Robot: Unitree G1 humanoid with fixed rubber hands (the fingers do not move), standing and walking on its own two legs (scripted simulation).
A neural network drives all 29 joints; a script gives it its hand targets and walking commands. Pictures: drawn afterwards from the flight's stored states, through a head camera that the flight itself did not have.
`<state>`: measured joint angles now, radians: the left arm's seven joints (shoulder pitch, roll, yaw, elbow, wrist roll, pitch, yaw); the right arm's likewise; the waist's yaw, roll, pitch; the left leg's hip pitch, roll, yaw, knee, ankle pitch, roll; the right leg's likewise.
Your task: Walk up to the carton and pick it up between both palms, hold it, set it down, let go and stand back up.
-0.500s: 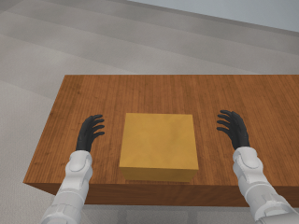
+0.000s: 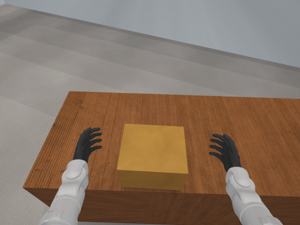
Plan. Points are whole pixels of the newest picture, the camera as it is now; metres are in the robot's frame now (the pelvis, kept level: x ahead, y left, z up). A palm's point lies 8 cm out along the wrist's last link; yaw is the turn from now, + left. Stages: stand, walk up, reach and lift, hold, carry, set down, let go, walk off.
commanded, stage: set down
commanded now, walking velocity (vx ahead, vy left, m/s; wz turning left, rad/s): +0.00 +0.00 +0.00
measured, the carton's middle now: (152, 156) +0.39 +0.03 -0.14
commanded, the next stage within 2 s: let go in 0.94 s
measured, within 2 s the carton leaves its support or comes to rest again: neither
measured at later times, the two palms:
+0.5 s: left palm (75, 185) +0.23 +0.24 -0.03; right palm (236, 198) +0.23 -0.20 -0.03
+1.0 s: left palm (71, 220) +0.15 +0.23 -0.06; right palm out of the picture +0.15 -0.20 -0.05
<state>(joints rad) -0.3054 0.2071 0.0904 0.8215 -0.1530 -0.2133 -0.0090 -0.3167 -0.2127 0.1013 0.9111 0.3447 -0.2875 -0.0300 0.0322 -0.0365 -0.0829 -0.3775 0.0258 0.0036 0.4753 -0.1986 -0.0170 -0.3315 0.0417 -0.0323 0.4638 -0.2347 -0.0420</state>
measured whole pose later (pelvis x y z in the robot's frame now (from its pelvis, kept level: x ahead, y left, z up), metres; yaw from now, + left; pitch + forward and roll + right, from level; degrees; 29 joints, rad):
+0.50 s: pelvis +0.00 +0.00 -0.01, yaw +0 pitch +1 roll +0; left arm 0.01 0.23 0.00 0.68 -0.22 -0.38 0.02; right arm 0.00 -0.19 0.11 0.76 0.28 -0.47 0.00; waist 0.02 -0.03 -0.02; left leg -0.31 0.02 0.01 0.54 -0.25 -0.01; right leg -0.28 0.03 -0.02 0.55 -0.29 -0.04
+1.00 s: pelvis +0.00 +0.00 -0.01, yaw -1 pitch -5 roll +0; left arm 0.26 0.20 -0.04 0.66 -0.15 -0.52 0.06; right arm 0.23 -0.15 0.09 0.81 0.27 -0.63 0.06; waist 0.03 -0.05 0.04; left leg -0.19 0.02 0.03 0.54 -0.27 -0.01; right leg -0.16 0.03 -0.01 0.56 -0.32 -0.04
